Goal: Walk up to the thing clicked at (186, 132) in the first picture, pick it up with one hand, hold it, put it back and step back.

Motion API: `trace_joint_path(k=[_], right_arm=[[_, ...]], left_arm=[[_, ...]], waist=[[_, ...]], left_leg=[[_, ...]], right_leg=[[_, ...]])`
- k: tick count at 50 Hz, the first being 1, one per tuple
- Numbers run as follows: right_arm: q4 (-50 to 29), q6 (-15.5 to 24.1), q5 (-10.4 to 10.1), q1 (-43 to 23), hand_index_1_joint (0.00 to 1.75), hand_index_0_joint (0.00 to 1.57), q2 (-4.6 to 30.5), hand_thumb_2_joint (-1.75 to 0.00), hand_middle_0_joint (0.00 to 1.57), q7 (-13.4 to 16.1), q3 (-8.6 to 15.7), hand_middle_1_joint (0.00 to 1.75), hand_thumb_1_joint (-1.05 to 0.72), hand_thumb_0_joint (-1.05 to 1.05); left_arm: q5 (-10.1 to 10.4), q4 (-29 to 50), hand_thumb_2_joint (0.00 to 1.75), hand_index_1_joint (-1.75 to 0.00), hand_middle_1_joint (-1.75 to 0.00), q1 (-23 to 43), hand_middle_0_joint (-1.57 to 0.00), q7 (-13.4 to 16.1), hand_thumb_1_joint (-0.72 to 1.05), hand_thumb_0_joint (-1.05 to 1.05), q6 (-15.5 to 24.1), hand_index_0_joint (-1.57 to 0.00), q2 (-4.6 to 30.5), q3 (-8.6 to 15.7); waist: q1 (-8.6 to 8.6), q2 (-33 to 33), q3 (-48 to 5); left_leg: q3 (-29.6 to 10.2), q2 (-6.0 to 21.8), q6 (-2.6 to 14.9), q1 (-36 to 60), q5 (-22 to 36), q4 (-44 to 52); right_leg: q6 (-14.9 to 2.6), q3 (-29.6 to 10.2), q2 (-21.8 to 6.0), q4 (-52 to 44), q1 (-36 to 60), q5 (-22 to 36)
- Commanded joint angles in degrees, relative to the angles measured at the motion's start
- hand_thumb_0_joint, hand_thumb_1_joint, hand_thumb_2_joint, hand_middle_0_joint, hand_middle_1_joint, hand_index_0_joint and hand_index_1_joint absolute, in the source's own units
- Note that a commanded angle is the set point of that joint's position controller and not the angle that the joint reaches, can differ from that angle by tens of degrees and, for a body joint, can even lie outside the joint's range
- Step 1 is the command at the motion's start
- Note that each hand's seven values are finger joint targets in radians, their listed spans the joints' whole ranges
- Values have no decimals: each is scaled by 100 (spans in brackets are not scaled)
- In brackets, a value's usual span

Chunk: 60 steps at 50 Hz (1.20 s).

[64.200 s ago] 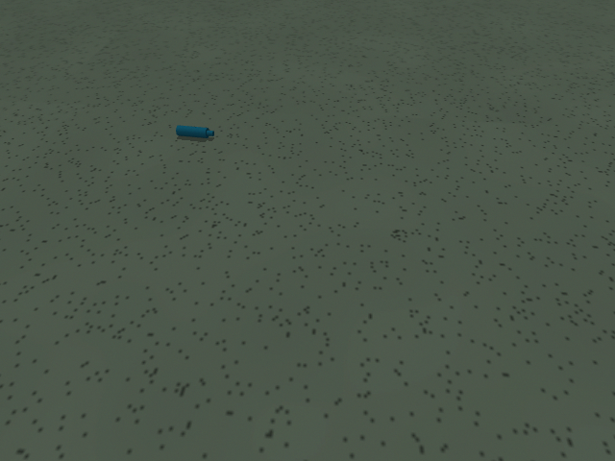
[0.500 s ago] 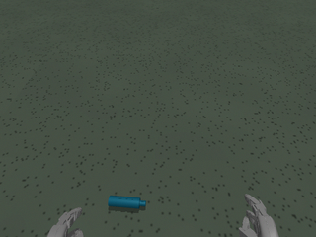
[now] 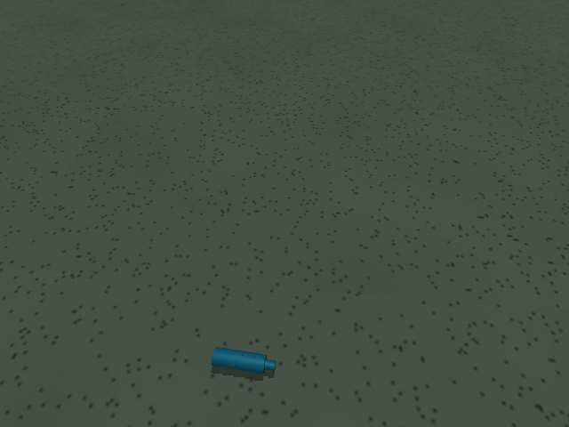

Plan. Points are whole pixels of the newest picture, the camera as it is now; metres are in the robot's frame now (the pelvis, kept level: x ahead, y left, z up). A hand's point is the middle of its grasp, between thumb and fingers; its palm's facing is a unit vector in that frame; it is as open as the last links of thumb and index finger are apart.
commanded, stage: stand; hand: left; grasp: from above
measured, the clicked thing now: (244, 360) +0.47 +0.16 -0.74
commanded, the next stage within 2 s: none
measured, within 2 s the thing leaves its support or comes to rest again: neither
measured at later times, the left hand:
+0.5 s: hand out of the picture +0.04 +0.23 -0.15, palm faces +0.05 -0.94 -0.34, open 7.4 cm
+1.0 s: hand out of the picture +0.06 +0.22 -0.14, palm faces +0.03 -0.94 -0.33, open 7.4 cm
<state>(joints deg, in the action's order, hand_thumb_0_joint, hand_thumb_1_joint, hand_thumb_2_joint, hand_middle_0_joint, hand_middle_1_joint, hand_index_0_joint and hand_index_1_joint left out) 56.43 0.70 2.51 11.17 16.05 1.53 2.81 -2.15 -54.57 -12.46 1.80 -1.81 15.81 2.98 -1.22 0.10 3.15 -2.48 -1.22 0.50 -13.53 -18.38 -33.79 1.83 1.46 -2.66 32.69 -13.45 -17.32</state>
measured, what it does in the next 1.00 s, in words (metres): stands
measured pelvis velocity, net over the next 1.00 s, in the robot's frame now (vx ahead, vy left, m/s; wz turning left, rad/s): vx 0.00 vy -0.03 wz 0.01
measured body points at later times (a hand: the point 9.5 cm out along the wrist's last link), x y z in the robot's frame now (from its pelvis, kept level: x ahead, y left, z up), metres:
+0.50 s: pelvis -0.01 -0.01 +0.02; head -0.01 -0.02 +0.46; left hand +0.04 +0.28 -0.12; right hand +0.06 -0.29 -0.13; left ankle +0.00 +0.12 -0.73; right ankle +0.00 -0.14 -0.73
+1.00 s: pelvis +0.00 -0.03 +0.02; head +0.01 -0.03 +0.47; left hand +0.06 +0.27 -0.12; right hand +0.06 -0.31 -0.13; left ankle +0.00 +0.12 -0.73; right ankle +0.00 -0.14 -0.73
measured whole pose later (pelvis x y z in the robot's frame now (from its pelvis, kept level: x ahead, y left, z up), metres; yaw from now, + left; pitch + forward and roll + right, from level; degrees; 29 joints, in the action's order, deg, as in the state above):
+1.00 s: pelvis +0.00 -0.03 +0.02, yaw +0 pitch -3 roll +0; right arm 65.1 0.3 1.2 8.0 18.1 1.3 0.9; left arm -1.1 -66.6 -6.0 0.5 -0.2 17.2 2.2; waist -0.5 1.3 3.7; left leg -3.6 0.9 -1.8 -5.2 -11.1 -19.4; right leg -0.1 2.7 -0.7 19.9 -5.6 -11.0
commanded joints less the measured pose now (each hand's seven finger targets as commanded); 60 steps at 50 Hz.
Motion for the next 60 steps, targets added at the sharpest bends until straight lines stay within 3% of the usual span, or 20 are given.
trace_joint_path(k=[1, 3, 8, 12, 14, 21, 26, 33, 38, 43, 45, 48, 53, 57, 60], right_arm=[[-164, 107, -61, -257, 30, 20, 1015, -90, 20, 70, 196, 30, -90, 0], [-41, 81, -81, -297, 30, 20, 1013, -90, 20, 75, 182, 30, -90, 0], [188, 58, -91, -323, 30, 20, 1051, -90, 20, 71, 166, 30, -90, 0], [288, 30, -97, -408, 30, 20, 1077, -90, 20, 48, 163, 30, -90, 0], [332, 25, -93, -389, 30, 20, 1051, -90, 20, 36, 154, 30, -90, 0], [430, 47, -110, -428, 30, 20, 1119, -90, 20, 20, 124, 30, -90, 0], [470, 28, -112, -471, 30, 20, 1156, -90, 20, 12, 97, 30, -90, 0], [514, 35, -121, -406, 30, 20, 1182, -90, 20, -5, 45, 30, -90, 0], [527, 51, -127, -440, 30, 20, 1226, -90, 20, 8, 9, 30, -90, 0], [578, 63, -129, -415, 30, 20, 1246, -90, 20, 19, -23, 30, -90, 0], [585, 61, -133, -465, 30, 20, 1297, -90, 20, 21, -9, 30, -90, 0], [561, 75, -138, -453, 30, 20, 1270, -90, 20, 14, -33, 30, -90, 0], [549, 83, -140, -579, 30, 20, 1312, -90, 20, 25, -26, 30, -90, 0], [561, 68, -144, -527, 30, 20, 1328, -90, 20, 8, -43, 30, -90, 0], [543, 72, -148, -561, 30, 20, 1325, -90, 20, 7, -42, 30, -90, 0]], left_arm=[[40, 78, 90, -30, -30, 314, -20, 101, 90, 0, 247, -20, 988, 175], [25, -108, 90, -30, -30, 350, -20, 100, 90, 0, 238, -20, 998, 144], [36, -408, 90, -30, -30, 432, -20, 91, 90, 0, 250, -20, 1083, 138], [22, -590, 90, -30, -30, 405, -20, 67, 90, 0, 233, -20, 1036, 107], [30, -644, 90, -30, -30, 459, -20, 58, 90, 0, 244, -20, 1083, 116], [52, -729, 90, -30, -30, 551, -20, 49, 90, 0, 292, -20, 1174, 108], [62, -826, 90, -30, -30, 584, -20, 28, 90, 0, 268, -20, 1231, 111], [73, -813, 90, -30, -30, 739, -20, 1, 90, 0, 300, -20, 1313, 107], [97, -830, 90, -30, -30, 777, -20, -2, 90, 0, 312, -20, 1339, 111], [124, -864, 90, -30, -30, 814, -20, -26, 90, 0, 293, -20, 1318, 103], [118, -897, 90, -30, -30, 794, -20, -33, 90, 0, 282, -20, 1330, 107], [124, -864, 90, -30, -30, 862, -20, -31, 90, 0, 304, -20, 1367, 118], [129, -879, 90, -30, -30, 884, -20, -38, 90, 0, 303, -20, 1323, 108], [129, -876, 90, -30, -30, 938, -20, -55, 90, 0, 308, -20, 1363, 108], [129, -864, 90, -30, -30, 992, -20, -54, 90, 0, 310, -20, 1417, 129]], waist=[[29, 70, -433], [41, 18, -264], [30, 83, -206], [12, 163, 23], [30, 54, 5], [32, 28, -139], [7, 44, 33], [69, 13, -82], [51, 48, -224], [62, 95, -194], [47, 94, -162], [59, 2, -320], [34, -2, -310], [73, 42, -241], [79, -1, -317]], left_leg=[[-574, 503, 163, 244, 1573, 991], [-578, 516, 120, 333, 1407, 1164], [-585, 561, 106, 370, 1297, 1483], [-641, 578, 96, 249, 625, 1714], [-632, 577, 92, 261, 617, 1745], [-560, 605, 65, 499, 1157, 1701], [-565, 592, 60, 331, 675, 1801], [-508, 611, 49, 398, 903, 1734], [-496, 676, 54, 508, 1432, 1697], [-459, 666, 23, 490, 1378, 1743], [-485, 668, 18, 487, 1174, 1778], [-454, 712, 17, 636, 1650, 1726], [-458, 727, 14, 661, 1765, 1714], [-438, 708, 13, 538, 1337, 1775], [-443, 724, 5, 585, 1501, 1748]], right_leg=[[-297, -360, -356, -852, 600, 1203], [-269, -341, -330, -1027, 520, 940], [-244, -362, -371, -1260, 783, 914], [-220, -301, -324, -1380, 709, 575], [-230, -338, -351, -1459, 730, 538], [-223, -396, -410, -1588, 843, 867], [-221, -385, -367, -1632, 769, 480], [-233, -461, -406, -1691, 817, 597], [-249, -452, -445, -1644, 975, 1109], [-256, -457, -429, -1645, 974, 1157], [-257, -437, -403, -1658, 923, 914], [-276, -443, -442, -1610, 1000, 1370], [-259, -414, -426, -1625, 997, 1448], [-259, -451, -420, -1722, 954, 1048], [-271, -446, -437, -1671, 994, 1226]])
